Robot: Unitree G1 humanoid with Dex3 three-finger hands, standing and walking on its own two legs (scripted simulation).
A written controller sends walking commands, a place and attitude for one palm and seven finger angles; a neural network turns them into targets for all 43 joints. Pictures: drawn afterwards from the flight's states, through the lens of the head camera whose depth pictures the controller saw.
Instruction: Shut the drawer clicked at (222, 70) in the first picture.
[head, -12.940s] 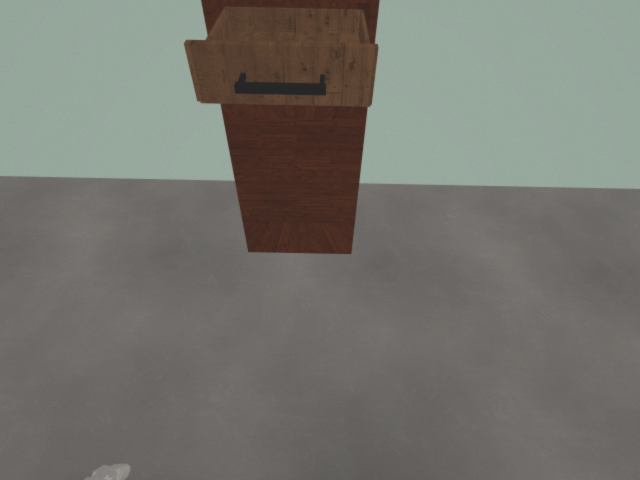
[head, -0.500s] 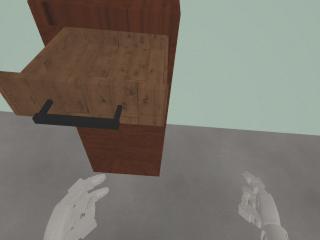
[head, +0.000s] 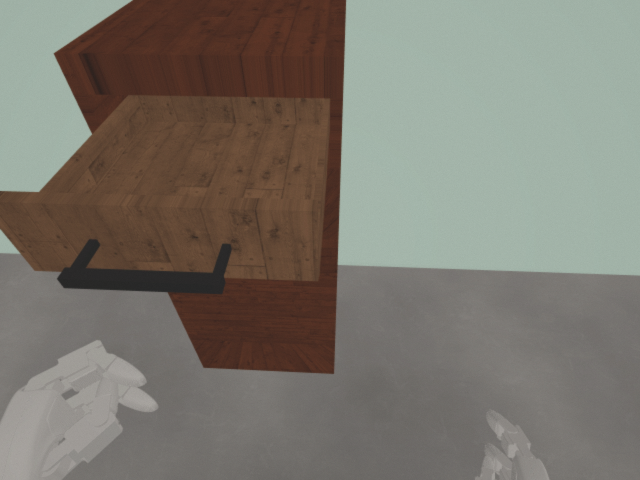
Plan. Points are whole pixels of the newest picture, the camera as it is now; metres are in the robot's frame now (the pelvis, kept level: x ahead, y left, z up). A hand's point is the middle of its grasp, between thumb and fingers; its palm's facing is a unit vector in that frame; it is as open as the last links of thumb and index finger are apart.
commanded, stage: raise the hand and make a fist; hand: left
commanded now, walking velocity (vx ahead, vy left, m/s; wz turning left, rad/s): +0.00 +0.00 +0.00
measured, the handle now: (149, 266) +0.32 +0.23 +0.14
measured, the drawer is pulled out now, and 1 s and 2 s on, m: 0.27 0.27 0.27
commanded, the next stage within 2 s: bring the fist close to the handle in 1.00 s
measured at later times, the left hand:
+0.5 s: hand (82, 382) +0.15 +0.19 +0.20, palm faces +0.03 -0.99 -0.15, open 3.2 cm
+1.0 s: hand (85, 370) +0.15 +0.18 +0.22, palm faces +0.07 -0.98 -0.20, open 3.2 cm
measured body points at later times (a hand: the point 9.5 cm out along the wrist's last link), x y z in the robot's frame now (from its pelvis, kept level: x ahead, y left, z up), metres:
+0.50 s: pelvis +0.00 +0.02 +0.02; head -0.05 -0.01 +0.46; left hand +0.14 +0.25 +0.21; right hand +0.24 -0.15 +0.00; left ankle +0.00 +0.13 -0.71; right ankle -0.01 -0.10 -0.71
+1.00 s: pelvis -0.01 -0.01 +0.02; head -0.06 -0.05 +0.46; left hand +0.14 +0.23 +0.24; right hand +0.21 -0.22 -0.02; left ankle +0.00 +0.13 -0.71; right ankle -0.01 -0.10 -0.71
